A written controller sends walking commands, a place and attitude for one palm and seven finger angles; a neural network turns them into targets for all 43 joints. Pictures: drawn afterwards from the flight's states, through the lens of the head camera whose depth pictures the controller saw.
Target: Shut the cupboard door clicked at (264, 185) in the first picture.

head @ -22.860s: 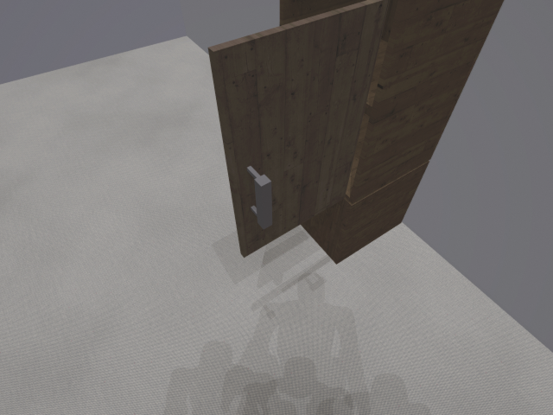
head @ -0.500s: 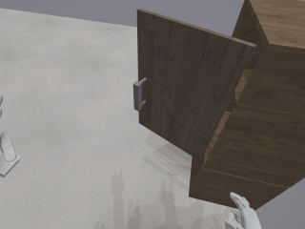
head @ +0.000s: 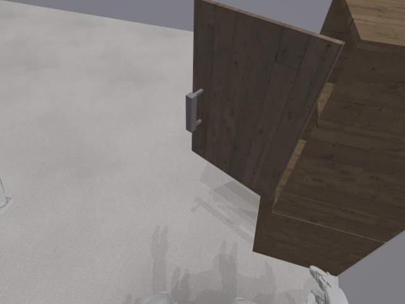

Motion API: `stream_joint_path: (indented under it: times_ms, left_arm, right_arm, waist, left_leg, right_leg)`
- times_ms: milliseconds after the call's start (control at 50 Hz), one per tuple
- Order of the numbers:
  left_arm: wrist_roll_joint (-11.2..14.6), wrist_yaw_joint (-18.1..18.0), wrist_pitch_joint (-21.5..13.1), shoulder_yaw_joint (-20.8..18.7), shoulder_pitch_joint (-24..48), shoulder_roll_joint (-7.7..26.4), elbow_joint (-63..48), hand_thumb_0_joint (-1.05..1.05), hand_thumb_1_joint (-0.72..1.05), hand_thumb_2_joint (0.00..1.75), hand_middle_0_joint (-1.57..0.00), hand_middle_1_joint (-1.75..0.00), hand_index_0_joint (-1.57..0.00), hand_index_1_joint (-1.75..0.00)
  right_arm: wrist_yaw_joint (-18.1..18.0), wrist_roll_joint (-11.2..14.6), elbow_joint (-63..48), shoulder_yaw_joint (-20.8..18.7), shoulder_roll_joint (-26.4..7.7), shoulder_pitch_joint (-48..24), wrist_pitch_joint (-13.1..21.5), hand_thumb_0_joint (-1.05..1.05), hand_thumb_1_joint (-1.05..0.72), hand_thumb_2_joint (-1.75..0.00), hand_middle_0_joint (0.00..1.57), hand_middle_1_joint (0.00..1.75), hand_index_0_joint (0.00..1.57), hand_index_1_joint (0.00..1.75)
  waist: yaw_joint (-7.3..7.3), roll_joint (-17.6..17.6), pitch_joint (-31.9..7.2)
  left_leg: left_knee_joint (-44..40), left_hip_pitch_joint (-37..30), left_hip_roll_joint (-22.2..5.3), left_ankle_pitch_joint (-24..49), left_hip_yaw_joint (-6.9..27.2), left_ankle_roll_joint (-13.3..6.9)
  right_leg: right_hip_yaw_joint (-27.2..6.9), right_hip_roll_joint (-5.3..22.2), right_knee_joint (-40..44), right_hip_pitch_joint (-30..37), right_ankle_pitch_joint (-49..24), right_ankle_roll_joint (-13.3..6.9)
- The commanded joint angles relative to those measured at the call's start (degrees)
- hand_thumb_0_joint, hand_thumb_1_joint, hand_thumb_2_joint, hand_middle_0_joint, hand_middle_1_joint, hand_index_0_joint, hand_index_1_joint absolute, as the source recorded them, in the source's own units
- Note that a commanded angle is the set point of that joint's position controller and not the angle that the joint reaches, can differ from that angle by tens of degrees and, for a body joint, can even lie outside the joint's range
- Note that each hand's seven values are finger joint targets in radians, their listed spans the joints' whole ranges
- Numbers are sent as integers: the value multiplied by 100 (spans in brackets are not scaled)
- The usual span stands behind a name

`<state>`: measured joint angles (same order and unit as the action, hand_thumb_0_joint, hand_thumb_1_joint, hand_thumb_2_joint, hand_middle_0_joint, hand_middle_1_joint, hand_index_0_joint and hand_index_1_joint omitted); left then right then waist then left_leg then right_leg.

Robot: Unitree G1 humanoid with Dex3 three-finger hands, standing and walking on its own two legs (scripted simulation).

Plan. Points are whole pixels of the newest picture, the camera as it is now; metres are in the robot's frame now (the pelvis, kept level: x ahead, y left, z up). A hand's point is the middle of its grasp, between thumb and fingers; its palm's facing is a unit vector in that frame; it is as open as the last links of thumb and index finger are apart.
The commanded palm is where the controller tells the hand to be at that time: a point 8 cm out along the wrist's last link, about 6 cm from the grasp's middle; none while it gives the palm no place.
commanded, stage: step back with the hand held close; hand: left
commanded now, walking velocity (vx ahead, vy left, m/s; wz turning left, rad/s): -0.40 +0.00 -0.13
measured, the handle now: (195, 110) +0.73 +0.05 -0.06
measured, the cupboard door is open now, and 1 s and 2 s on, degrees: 66 66 66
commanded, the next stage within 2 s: stop stepping back and stand still in 0.40 s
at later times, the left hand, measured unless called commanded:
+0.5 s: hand out of the picture +0.13 +0.24 +0.21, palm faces +0.36 -0.86 -0.35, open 7.4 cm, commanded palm +0.06 +0.29 +0.21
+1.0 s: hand out of the picture +0.03 +0.27 +0.22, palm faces +0.23 -0.86 -0.46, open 7.4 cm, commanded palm -0.01 +0.34 +0.21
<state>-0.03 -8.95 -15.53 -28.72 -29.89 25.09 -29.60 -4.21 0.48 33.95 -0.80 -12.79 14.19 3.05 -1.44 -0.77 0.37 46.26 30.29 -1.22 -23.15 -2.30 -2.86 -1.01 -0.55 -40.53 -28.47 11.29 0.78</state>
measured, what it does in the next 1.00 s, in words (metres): walks backwards: right foot, then right foot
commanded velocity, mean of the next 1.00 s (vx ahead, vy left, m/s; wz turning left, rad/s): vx -0.11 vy -0.04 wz -0.07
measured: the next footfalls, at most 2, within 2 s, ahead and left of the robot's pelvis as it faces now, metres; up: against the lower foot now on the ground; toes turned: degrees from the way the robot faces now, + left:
right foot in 0.38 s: -0.13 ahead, -0.12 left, +0.00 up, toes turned -3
right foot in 0.98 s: -0.14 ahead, +0.01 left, +0.00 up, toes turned -8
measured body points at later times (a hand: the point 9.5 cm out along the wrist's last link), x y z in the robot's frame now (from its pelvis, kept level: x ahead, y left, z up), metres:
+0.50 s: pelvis -0.10 +0.00 +0.02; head -0.09 +0.03 +0.47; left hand +0.10 +0.28 +0.22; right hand +0.07 -0.22 -0.06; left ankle +0.05 +0.12 -0.71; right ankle -0.17 -0.12 -0.71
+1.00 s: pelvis -0.19 +0.06 +0.02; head -0.19 +0.10 +0.47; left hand +0.01 +0.32 +0.24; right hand -0.07 -0.18 -0.05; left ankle +0.01 +0.13 -0.68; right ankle -0.22 +0.01 -0.71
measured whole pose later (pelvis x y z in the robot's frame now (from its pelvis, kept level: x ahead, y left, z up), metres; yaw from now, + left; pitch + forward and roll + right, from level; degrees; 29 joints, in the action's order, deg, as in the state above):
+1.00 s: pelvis -0.19 +0.06 +0.02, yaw -8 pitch -1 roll +0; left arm 4.2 -7.9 -8.6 -25.8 -36.6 29.4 -40.7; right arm -2.4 -0.5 34.3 1.5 -7.5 15.9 6.8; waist -1.8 -5.3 -1.3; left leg 31.9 31.1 -0.5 -18.5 -4.9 3.9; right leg 5.4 -4.9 -29.1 -10.5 22.3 -5.8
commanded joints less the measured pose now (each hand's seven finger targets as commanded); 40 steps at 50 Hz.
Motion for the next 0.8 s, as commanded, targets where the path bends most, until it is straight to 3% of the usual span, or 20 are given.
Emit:
stream_joint_path:
  times_ms: [0, 40, 80, 100, 120, 140, 160, 200, 260, 300, 340, 380, 420, 440, 460, 540, 600, 700, 740, 780]
  left_arm:
    - [170, -281, -127, -443, 565, 1132, -1194, 0, 90, 90, -20, -30, -20, -30]
    - [180, -333, -90, -349, 657, 1114, -1156, 0, 90, 90, -20, -30, -20, -30]
    - [200, -322, -97, -363, 626, 1111, -1232, 0, 90, 90, -20, -30, -20, -30]
    - [217, -300, -142, -308, 652, 1043, -1365, 0, 90, 90, -20, -30, -20, -30]
    - [141, -325, -227, -387, 737, 1018, -1536, 0, 90, 90, -20, -30, -20, -30]
    - [80, -344, -221, -502, 716, 934, -1412, 0, 90, 90, -20, -30, -20, -30]
    - [141, -324, -190, -597, 812, 1055, -1340, 0, 90, 90, -20, -30, -20, -30]
    - [233, -243, -215, -593, 443, 966, -1213, 0, 90, 90, -20, -30, -20, -30]
    - [296, -147, -127, -287, 136, 616, -1197, 0, 90, 90, -20, -30, -20, -30]
    - [336, -78, -125, -65, 386, 626, -1333, 0, 90, 90, -20, -30, -20, -30]
    - [284, -45, -162, 26, 775, 664, -1415, 0, 90, 90, -20, -30, -20, -30]
    - [265, -58, -220, -51, 1149, 951, -1427, 0, 90, 90, -20, -30, -20, -30]
    - [222, -128, -301, -232, 1288, 1291, -1519, 0, 90, 90, -20, -30, -20, -30]
    - [293, -100, -263, -112, 1386, 1188, -1549, 0, 90, 90, -20, -30, -20, -30]
    - [330, -84, -235, -364, 1170, 1409, -1598, 0, 90, 90, -20, -30, -20, -30]
    - [448, -47, -63, -640, -357, 1319, -934, 0, 90, 90, -20, -30, -20, -30]
    - [439, -94, 31, -598, -226, 1238, -553, 0, 90, 90, -20, -30, -20, -30]
    - [341, -143, 132, -191, 536, 1057, -324, 0, 90, 90, -20, -30, -20, -30]
    - [350, -123, 115, 22, 1007, 939, -616, 0, 90, 90, -20, -30, -20, -30]
    - [328, -160, 121, 18, 1153, 933, -1136, 0, 90, 90, -20, -30, -20, -30]
  right_arm:
    - [93, -68, -713, -284, -531, -517, 173, 0, -90, -90, 20, 30, 20, 30]
    - [96, -64, -590, -296, -510, -448, 128, 0, -90, -90, 20, 30, 20, 30]
    - [38, -60, -646, -255, -569, -463, 119, 0, -90, -90, 20, 30, 20, 30]
    - [-22, -54, -697, -256, -717, -484, 137, 0, -90, -90, 20, 30, 20, 30]
    - [-135, -82, -768, -287, -887, -746, 212, 0, -90, -90, 20, 30, 20, 30]
    - [-190, -170, -723, -268, -756, -836, 287, 0, -90, -90, 20, 30, 20, 30]
    - [-169, -173, -603, -295, -546, -714, 359, 0, -90, -90, 20, 30, 20, 30]
    - [-34, -47, -564, -520, -699, -771, 464, 0, -90, -90, 20, 30, 20, 30]
    - [62, -17, -614, -385, -618, -681, 530, 0, -90, -90, 20, 30, 20, 30]
    - [72, -61, -535, -274, -616, -750, 611, 0, -90, -90, 20, 30, 20, 30]
    - [46, -144, -367, -217, -613, -685, 676, 0, -90, -90, 20, 30, 20, 30]
    - [-7, -152, -275, -213, -540, -633, 688, 0, -90, -90, 20, 30, 20, 30]
    - [-119, -148, -247, -210, -404, -640, 652, 0, -90, -90, 20, 30, 20, 30]
    - [-133, -13, -332, -275, -341, -712, 626, 0, -90, -90, 20, 30, 20, 30]
    - [-159, 37, -543, -283, -387, -904, 583, 0, -90, -90, 20, 30, 20, 30]
    - [-165, -12, -730, -119, -397, -874, 309, 0, -90, -90, 20, 30, 20, 30]
    - [-176, -41, -788, -139, -550, -802, 204, 0, -90, -90, 20, 30, 20, 30]
    - [-248, -30, -639, -182, -684, -443, 308, 0, -90, -90, 20, 30, 20, 30]
    - [-286, -28, -602, -181, -764, -457, 493, 0, -90, -90, 20, 30, 20, 30]
    - [-279, -60, -658, -190, -842, -587, 675, 0, -90, -90, 20, 30, 20, 30]
  waist:
    - [-15, -1132, -613]
    - [-89, -1222, -719]
    - [-103, -835, -585]
    - [-132, 94, -379]
    - [-66, 1657, -246]
    - [20, 2239, -326]
    - [8, 1754, -630]
    - [142, 1209, -1092]
    - [147, 1335, -752]
    - [122, 1333, -679]
    - [82, 1232, -532]
    - [49, 546, -767]
    - [32, 98, -1494]
    - [-20, -720, -1883]
    - [36, -780, -1851]
    - [43, 460, -981]
    - [-19, 268, 113]
    - [-176, -358, 516]
    - [-195, 668, 343]
    - [42, 2069, -94]
  left_leg:
    - [393, -359, 112, -626, 227, 247]
    - [491, -1092, 116, -359, 226, 224]
    - [-959, -1471, -58, -284, 415, 74]
    - [-1978, -1098, -482, -806, 1030, -154]
    - [-3178, 302, -1432, -1541, 2056, -525]
    - [-3645, 1192, -2148, -1171, 2548, -791]
    - [-3539, 869, -2189, -536, 2200, -775]
    - [-3000, 258, -1993, -338, 1263, -537]
    - [-2856, -6, -1639, -299, 831, -338]
    - [-2962, -485, -1545, -388, 913, -154]
    - [-2661, -1067, -1398, 329, 770, 18]
    - [-1852, -1689, -995, 1141, 269, 296]
    - [-1294, -2203, -691, 2430, -142, 453]
    - [-1119, -2433, -393, 2550, -341, 488]
    - [-1088, -2501, -325, 2312, -344, 427]
    - [-1632, -1976, -382, 991, 60, 392]
    - [-1687, -1517, -189, -292, 211, 487]
    - [-1486, -1643, -168, -52, 458, 446]
    - [-3163, -1287, -563, -1151, 1325, 420]
    - [-4897, -498, -1134, -2928, 2301, 598]
  right_leg:
    - [-2407, 1792, 2631, -102, 1941, -863]
    - [-2000, 1774, 2757, -467, 1692, -821]
    - [-1162, 1204, 2167, -662, 1508, -460]
    - [-752, 649, 1333, -686, 1597, -223]
    - [-175, -18, -412, 413, 979, 14]
    - [-22, -408, -1923, 1204, 904, 122]
    - [-233, -328, -2708, 1044, 1262, 83]
    - [-177, -406, -2432, 1177, 1535, 56]
    - [269, -280, -645, 1338, 1433, 75]
    - [383, -331, 401, 1306, 1373, 30]
    - [192, -151, 1660, 1145, 749, -46]
    - [-511, 422, 2037, 747, -453, -308]
    - [-971, 1019, 1761, 1008, -2861, -372]
    - [-692, 875, 1578, 1181, -3743, -44]
    - [-699, 880, 1561, 1045, -3906, 117]
    - [-604, 650, 1816, 454, 133, -313]
    - [-551, 407, 2579, -433, 3035, -527]
    - [-88, 360, 2455, -746, 2790, -436]
    - [380, -216, 1468, 112, 2307, -131]
    - [467, -837, -367, 1449, 2106, -42]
